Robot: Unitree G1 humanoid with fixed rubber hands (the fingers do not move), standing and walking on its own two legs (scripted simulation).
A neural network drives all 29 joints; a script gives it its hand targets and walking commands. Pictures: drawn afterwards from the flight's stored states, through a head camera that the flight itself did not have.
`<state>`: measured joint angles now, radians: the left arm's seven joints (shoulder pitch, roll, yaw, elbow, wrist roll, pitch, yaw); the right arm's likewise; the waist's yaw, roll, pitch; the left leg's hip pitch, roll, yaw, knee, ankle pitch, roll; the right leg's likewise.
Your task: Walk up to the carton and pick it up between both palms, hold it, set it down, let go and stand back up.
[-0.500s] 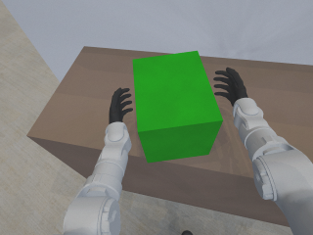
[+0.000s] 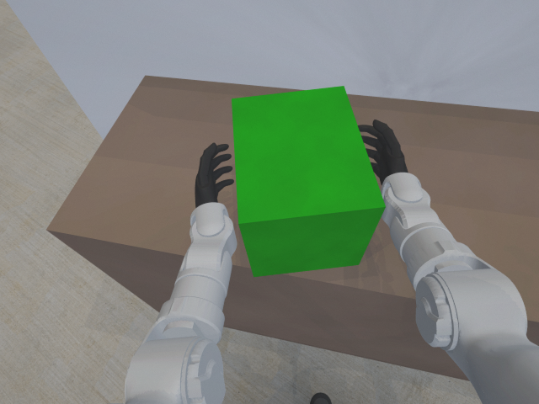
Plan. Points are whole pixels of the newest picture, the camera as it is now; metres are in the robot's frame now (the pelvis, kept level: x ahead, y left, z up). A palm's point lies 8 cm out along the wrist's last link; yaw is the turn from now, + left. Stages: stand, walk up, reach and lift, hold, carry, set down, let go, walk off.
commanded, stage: reach and lift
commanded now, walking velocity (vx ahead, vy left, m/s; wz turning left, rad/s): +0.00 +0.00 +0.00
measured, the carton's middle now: (297, 184) +0.45 +0.03 +0.00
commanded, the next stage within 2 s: none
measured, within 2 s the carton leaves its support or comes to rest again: leaves its support in 1.76 s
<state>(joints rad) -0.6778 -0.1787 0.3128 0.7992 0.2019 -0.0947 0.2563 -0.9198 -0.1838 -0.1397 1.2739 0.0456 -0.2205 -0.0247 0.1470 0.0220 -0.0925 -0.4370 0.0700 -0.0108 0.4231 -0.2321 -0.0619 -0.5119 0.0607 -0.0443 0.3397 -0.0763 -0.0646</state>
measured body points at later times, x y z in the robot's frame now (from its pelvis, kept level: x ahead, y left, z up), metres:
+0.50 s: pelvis +0.01 -0.01 +0.01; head +0.08 -0.01 +0.45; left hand +0.39 +0.16 +0.05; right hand +0.46 -0.11 +0.05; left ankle -0.03 +0.15 -0.74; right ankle +0.04 -0.08 -0.74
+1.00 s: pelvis +0.01 -0.01 +0.01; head +0.09 -0.01 +0.45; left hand +0.39 +0.16 +0.05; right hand +0.46 -0.11 +0.04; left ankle -0.03 +0.15 -0.74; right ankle +0.04 -0.08 -0.74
